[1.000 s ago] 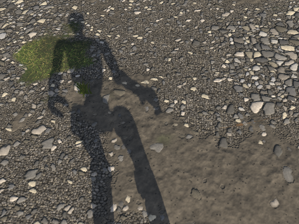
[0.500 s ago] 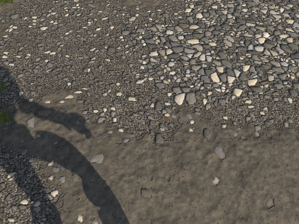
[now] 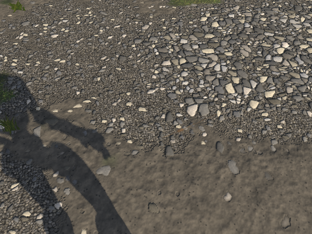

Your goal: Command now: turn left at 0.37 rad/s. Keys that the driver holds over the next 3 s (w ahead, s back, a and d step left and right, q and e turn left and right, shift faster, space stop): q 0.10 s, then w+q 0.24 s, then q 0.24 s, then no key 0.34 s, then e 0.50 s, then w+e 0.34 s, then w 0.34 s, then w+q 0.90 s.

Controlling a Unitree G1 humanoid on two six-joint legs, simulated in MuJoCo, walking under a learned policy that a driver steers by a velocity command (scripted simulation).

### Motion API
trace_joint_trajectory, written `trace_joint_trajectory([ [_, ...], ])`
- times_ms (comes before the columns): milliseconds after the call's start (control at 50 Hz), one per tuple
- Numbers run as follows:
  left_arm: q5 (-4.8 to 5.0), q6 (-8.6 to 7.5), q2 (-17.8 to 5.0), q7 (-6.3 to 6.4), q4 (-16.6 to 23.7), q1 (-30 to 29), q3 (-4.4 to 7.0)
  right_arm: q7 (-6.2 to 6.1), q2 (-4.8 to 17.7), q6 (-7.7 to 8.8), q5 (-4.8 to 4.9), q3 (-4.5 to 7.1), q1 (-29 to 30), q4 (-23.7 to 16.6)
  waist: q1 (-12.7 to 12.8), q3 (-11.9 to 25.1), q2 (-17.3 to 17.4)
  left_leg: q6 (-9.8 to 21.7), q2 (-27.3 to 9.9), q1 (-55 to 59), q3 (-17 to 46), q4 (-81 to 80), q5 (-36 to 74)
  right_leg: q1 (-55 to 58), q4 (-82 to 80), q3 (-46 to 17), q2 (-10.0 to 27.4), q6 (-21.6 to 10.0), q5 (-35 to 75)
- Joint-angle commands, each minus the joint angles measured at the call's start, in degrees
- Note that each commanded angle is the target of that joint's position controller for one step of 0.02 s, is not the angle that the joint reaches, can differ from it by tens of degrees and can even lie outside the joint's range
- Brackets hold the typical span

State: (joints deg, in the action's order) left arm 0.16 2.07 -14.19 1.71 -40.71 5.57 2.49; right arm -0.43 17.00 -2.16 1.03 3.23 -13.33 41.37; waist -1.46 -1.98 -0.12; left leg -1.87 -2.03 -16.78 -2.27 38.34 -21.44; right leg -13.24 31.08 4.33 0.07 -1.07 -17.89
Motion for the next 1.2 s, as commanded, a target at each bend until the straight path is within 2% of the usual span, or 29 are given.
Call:
trace_joint_trajectory([
  [20, 0.87, -0.16, -9.37, 0.88, 2.42, 0.23, 3.30, 0.30, 6.90, 0.99, -0.72, 1.88, -1.23, -4.37, 0.13, 3.85, -2.54, 4.47, -0.67, 3.15, 3.22, -12.14, 17.14, 2.07, 0.16, -7.93, 11.91, -5.50, 17.30],
  [40, -1.02, -0.63, -6.60, 0.81, 4.04, 0.16, 2.73, -0.40, 13.18, 1.28, -0.93, 3.51, -2.69, -5.05, 2.11, 5.47, 12.13, 10.00, -10.90, 10.16, 18.83, -14.91, 35.72, -7.60, 14.31, 0.23, 4.00, 0.61, 4.62],
  [60, -1.29, -0.92, -6.22, 1.12, 6.48, -6.72, 2.38, -0.04, 13.66, 1.91, -2.03, 3.55, -5.36, -5.23, -2.62, 4.76, 18.03, 20.74, -19.35, 12.36, 32.86, -19.65, 41.39, -19.04, 25.19, -2.36, -4.03, 3.34, -19.65],
  [80, -0.72, -1.05, -7.38, 1.00, 6.24, -6.44, 2.90, 0.14, 12.38, 2.96, -2.80, 3.01, -5.66, -5.57, -2.61, 6.03, 11.12, 22.47, -19.48, 13.60, 31.42, -20.06, 39.45, -21.68, 34.55, -7.80, -2.13, 3.46, -21.99],
  [100, -0.09, -0.90, -7.83, 0.71, 5.31, -4.73, 3.22, -0.04, 11.53, 3.57, -2.20, 2.96, -2.81, -5.82, -0.75, 5.59, 7.27, 19.84, -16.57, 13.42, 26.63, -18.86, 36.61, -22.67, 37.32, -9.04, -0.71, 3.42, -17.61],
  [120, -0.03, -0.95, -8.26, 0.40, 4.24, -2.58, 3.54, -0.25, 10.84, 3.62, -0.71, 3.03, -1.62, -5.86, 0.30, 5.94, 4.02, 17.07, -13.37, 13.86, 23.81, -19.63, 25.32, -23.67, 35.44, -8.93, 0.32, 3.48, -12.80],
  [140, -0.19, -1.19, -9.00, 0.11, 4.07, -2.41, 3.87, -0.59, 9.71, 3.48, 0.46, 2.71, -1.06, -5.88, 0.51, 5.55, 3.92, 15.49, -11.78, 14.26, 23.65, -21.50, 12.31, -24.68, 32.41, -9.05, 1.49, 3.52, -7.95],
  [200, 0.55, -2.82, -7.86, -1.32, 4.50, -4.33, 3.62, -1.46, 8.58, 3.10, -0.06, 2.21, -2.67, -6.43, -0.51, 2.54, 7.88, 15.08, -9.02, 12.41, 24.68, -27.20, -6.15, -24.19, 24.21, -7.38, 0.51, 4.17, -0.40],
  [280, 0.42, -5.49, -6.79, -2.10, 4.44, -6.18, 3.08, -1.89, 10.61, 3.51, -0.09, 3.02, -3.99, -6.64, -1.68, 2.02, 8.27, 14.86, -7.88, 11.09, 23.64, -26.48, -3.04, -18.89, 9.75, -7.36, -0.68, 4.87, 2.32],
  [360, 1.15, -7.08, -7.72, -2.95, 4.39, -5.75, 3.18, -1.12, 11.49, 3.18, 0.19, 3.33, -3.95, -7.23, -1.65, 0.77, 9.27, 14.88, -6.96, 5.07, 26.07, -24.30, -4.00, -11.24, 1.89, -6.85, -2.25, 4.17, 1.00],
  [420, 0.88, -7.72, -8.70, -2.80, 3.48, -0.91, 3.85, -1.06, 10.30, 2.22, 0.31, 2.99, -0.75, -8.51, 2.48, 2.07, 9.14, 12.04, -4.16, 2.27, 27.15, -17.82, 6.17, -1.17, -7.54, -6.34, -3.10, 2.95, 8.35],
  [440, 0.38, -7.77, -9.85, -2.47, 3.07, 1.57, 4.33, -1.23, 8.51, 2.10, 0.31, 2.55, 0.02, -9.20, 3.78, 3.94, 8.26, 9.73, -2.00, 0.16, 26.26, -13.58, 7.61, 4.58, -9.90, -7.19, -0.95, 1.89, 11.51],
  [460, -0.46, -7.55, -12.38, -1.89, 2.88, 6.27, 4.91, -1.34, 4.89, 2.07, -0.29, 1.46, 0.62, -10.30, 5.23, 8.26, 2.89, 6.50, 1.23, -5.05, 22.28, -3.30, 0.63, 13.49, -10.66, -14.51, 7.92, -1.17, 12.82],
  [480, -1.89, -6.65, -17.45, -1.45, 2.64, 7.94, 5.52, -1.61, 1.64, 2.15, -0.45, 0.62, -2.47, -12.37, 2.23, 8.83, -12.91, 2.93, 9.09, -18.39, 12.32, 11.29, -16.72, 18.91, -13.35, -31.85, 20.51, -8.85, 16.52],
  [500, -1.59, -6.40, -15.86, -1.78, 2.08, 8.33, 5.38, -1.64, 6.98, 2.27, -0.25, 2.00, -5.18, -12.41, 1.44, 7.13, -14.69, 0.84, 4.77, -22.89, 11.33, 21.39, -17.82, 15.75, -14.99, -39.84, 25.63, -14.34, 13.33],
  [520, -0.82, -6.25, -11.61, -1.58, 3.01, 5.68, 4.14, -1.51, 10.34, 1.84, -0.14, 3.16, -4.44, -11.07, 1.52, 4.24, -10.11, -0.31, 2.28, -24.04, 11.24, 26.16, -13.32, 13.50, -14.28, -33.14, 22.80, -13.62, 13.51],
  [560, -0.57, -5.37, -8.81, -1.03, 3.94, 1.29, 3.11, -1.51, 10.39, 0.65, -0.21, 3.85, -3.57, -9.97, 0.77, 2.82, -7.46, -1.97, 0.84, -23.35, 9.56, 28.36, -6.71, 10.16, -13.81, -21.13, 16.61, -9.81, 16.46],
  [640, -0.88, -4.54, -10.39, -0.21, 2.04, 2.84, 3.25, -0.84, 4.81, 0.22, -0.23, 2.02, 0.33, -11.95, 2.05, 3.82, -7.55, -3.63, 0.79, -19.21, 5.95, 22.92, -0.90, 7.72, -14.44, -11.49, 14.44, -11.83, 32.91],
  [700, -0.16, -3.79, -11.49, -0.41, 1.21, 2.00, 3.35, -0.20, 3.17, 0.33, -0.79, 0.94, 2.88, -12.86, 2.48, 5.50, -7.26, -3.02, 0.18, -13.73, 4.66, 12.61, 1.52, 7.95, -13.65, -8.33, 14.51, -12.14, 34.28],
  [800, 1.47, -3.22, -13.30, -1.50, -0.64, 2.56, 3.33, 0.47, 4.53, 0.37, -0.49, 1.15, 4.62, -13.09, 2.57, 5.47, -7.95, -0.27, 1.96, -3.95, 1.78, -3.89, 6.16, 8.03, -9.74, -8.19, 15.07, -10.68, 32.29],
  [840, 2.00, -3.36, -11.37, -1.62, -1.97, 3.98, 2.40, 0.33, 5.56, 0.74, -0.75, 1.66, 2.25, -12.11, 0.71, 6.07, -6.02, 2.80, 2.83, 6.90, 1.69, -17.06, 18.13, 4.62, -4.75, -6.92, 12.60, -6.66, 27.12],
  [860, 0.35, -3.94, -8.82, -1.85, -2.35, 6.21, 1.29, -0.31, 8.67, 0.77, -1.18, 2.36, 0.83, -12.56, 0.71, 9.54, -0.59, 4.71, -3.29, 16.39, 8.48, -16.82, 34.61, 0.08, 0.81, -4.02, 9.30, -2.34, 19.42],
  [880, -2.08, -4.51, -4.86, -2.19, -1.42, 9.34, -0.35, -0.92, 11.73, 0.57, -2.82, 2.26, 1.82, -14.05, 3.20, 13.22, 12.07, 13.18, -15.95, 23.82, 22.09, -13.29, 52.84, -9.49, 10.36, -0.35, 3.78, 2.99, -4.79],
  [900, -1.26, -3.82, -6.79, -1.90, -1.15, 5.39, 0.02, -0.43, 5.53, 1.18, -2.96, 0.68, -0.02, -12.58, -0.39, 14.84, 11.90, 19.89, -18.89, 19.59, 25.38, -14.96, 50.23, -10.10, 16.18, -5.30, 3.63, 5.04, -19.31],
  [920, -0.06, -3.22, -9.50, -1.85, -0.78, 4.43, 0.79, 0.15, 4.46, 1.96, -2.66, 0.06, 1.48, -11.81, 0.10, 11.71, 9.98, 19.67, -16.76, 17.51, 22.87, -15.88, 46.98, -11.74, 19.92, -6.36, 4.07, 5.82, -20.73],
  [940, 0.28, -2.74, -9.11, -1.78, -1.87, 5.19, 0.87, 0.37, 3.88, 2.52, -2.59, -0.07, 3.39, -10.82, 1.04, 10.63, 9.00, 17.12, -14.27, 16.76, 19.13, -15.79, 43.99, -12.45, 20.48, -7.11, 4.87, 6.12, -19.78],
  [1020, 0.52, -1.10, -8.27, -1.21, -4.39, 8.68, 0.87, 0.04, 5.02, 2.93, -2.68, 0.46, 8.85, -9.25, 3.15, 8.05, 8.11, 14.01, -10.72, 8.30, 10.13, -16.38, 43.43, -4.87, 15.76, -5.54, 3.94, 7.56, -9.53],
  [1120, 1.04, 0.02, -9.25, -0.87, -1.61, 5.79, 1.57, -1.36, 7.37, 1.38, -2.03, 1.88, 8.64, -7.54, 0.96, 5.72, 8.69, 16.18, -14.22, 7.39, 10.56, -17.35, 32.27, -7.54, 17.10, -3.36, 3.05, 5.81, -8.54],
  [1200, 0.83, 0.39, -8.09, -1.57, -0.35, 6.83, 1.78, -1.89, 7.32, 0.84, -1.12, 2.33, 10.68, -6.47, 2.09, 5.10, 8.16, 14.81, -15.32, 6.65, 8.99, -15.53, 28.75, -5.49, 11.91, -1.57, 2.80, 3.22, -5.79],
])
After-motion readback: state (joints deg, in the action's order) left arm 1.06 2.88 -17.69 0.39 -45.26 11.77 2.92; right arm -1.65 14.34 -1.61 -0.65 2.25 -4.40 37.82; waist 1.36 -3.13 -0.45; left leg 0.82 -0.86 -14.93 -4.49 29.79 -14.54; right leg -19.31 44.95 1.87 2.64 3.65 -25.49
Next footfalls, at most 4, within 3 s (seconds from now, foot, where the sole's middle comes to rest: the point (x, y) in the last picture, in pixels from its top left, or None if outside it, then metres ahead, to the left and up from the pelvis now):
0.02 left None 0.03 0.11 -0.77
0.46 right None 0.17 -0.11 -0.77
0.86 left None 0.15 0.17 -0.77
1.26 right None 0.20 -0.06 -0.77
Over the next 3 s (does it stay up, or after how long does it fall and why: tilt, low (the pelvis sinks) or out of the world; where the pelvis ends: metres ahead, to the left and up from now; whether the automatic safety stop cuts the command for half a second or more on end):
stays up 0.81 0.08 0.01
